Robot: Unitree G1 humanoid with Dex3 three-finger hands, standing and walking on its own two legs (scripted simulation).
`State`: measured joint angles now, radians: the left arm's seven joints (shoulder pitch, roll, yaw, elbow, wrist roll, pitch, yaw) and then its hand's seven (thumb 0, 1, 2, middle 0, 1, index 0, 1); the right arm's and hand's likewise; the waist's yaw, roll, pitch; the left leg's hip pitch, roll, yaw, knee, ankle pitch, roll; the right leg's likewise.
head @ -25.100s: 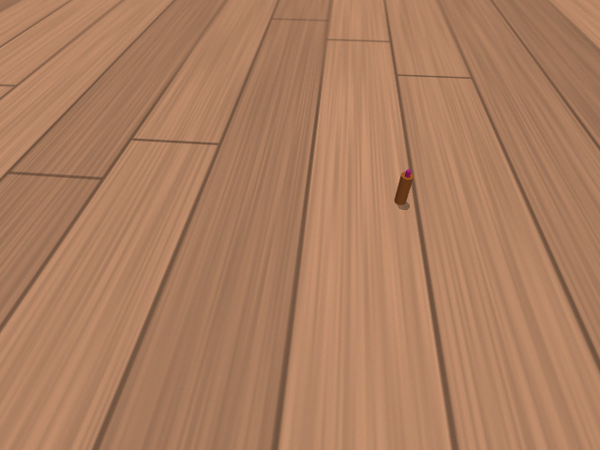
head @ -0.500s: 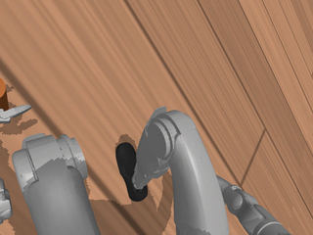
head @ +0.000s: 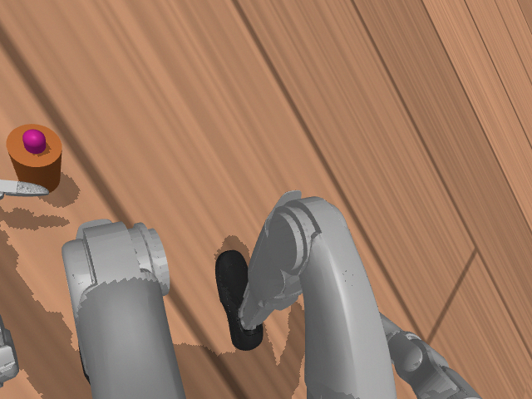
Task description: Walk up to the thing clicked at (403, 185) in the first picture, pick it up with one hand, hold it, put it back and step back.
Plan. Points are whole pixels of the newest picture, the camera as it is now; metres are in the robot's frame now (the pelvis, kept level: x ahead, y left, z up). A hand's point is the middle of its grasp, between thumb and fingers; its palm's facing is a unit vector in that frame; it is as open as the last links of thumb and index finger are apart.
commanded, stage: withdraw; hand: left
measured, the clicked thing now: (37, 160) +0.43 +0.23 -0.20
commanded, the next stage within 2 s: rise in 0.02 s
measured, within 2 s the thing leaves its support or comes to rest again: neither
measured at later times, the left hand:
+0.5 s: hand out of the picture +0.37 +0.38 -0.01, palm faces +0.24 -0.87 -0.44, open 17.4 cm
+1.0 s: hand out of the picture +0.29 +0.27 +0.19, palm faces +0.27 -0.88 -0.38, open 17.4 cm
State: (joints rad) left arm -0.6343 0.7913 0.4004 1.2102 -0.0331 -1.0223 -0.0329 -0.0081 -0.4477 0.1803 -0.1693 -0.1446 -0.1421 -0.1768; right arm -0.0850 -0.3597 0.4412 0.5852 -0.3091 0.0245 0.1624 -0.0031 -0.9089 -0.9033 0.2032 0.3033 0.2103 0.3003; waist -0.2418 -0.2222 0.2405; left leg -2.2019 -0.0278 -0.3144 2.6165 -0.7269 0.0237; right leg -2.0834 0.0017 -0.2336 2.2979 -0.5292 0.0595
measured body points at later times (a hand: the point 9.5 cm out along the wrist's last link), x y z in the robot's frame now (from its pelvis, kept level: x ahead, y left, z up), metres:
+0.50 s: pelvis +0.01 -0.01 +0.08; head +0.20 +0.10 +0.47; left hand +0.35 +0.42 +0.02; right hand +0.17 -0.24 -0.04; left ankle +0.08 +0.11 -0.27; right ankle +0.16 -0.13 -0.27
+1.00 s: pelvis +0.07 -0.02 +0.30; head +0.20 +0.03 +0.73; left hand +0.27 +0.32 +0.22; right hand +0.30 -0.23 +0.20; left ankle +0.08 +0.11 -0.27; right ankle +0.16 -0.13 -0.27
